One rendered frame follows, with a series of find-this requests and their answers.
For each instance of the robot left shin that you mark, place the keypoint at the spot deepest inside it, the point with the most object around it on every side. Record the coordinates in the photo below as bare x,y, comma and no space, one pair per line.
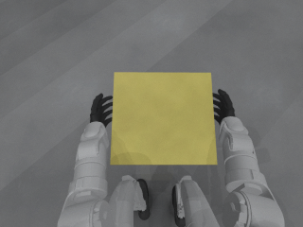
142,204

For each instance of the robot right hand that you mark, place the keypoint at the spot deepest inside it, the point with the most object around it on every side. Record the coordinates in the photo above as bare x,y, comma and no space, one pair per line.
225,104

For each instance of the robot left foot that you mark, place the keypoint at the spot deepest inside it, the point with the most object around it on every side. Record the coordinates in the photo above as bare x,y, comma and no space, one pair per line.
144,214

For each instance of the left robot forearm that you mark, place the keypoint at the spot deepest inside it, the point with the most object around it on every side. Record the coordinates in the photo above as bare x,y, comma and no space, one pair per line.
89,181

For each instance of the robot left upper arm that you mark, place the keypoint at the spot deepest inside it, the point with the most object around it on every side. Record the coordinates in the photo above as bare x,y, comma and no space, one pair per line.
93,213

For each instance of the robot right upper arm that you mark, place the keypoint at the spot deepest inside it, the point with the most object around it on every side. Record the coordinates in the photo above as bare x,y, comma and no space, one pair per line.
243,209

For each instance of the robot left hand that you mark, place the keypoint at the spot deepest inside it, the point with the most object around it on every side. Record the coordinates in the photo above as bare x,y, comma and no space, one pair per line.
97,110

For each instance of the carton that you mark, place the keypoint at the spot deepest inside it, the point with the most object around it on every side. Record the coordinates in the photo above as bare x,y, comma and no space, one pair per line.
163,119

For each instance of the right robot forearm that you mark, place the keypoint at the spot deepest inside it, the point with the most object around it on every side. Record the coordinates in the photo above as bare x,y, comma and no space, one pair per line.
240,159

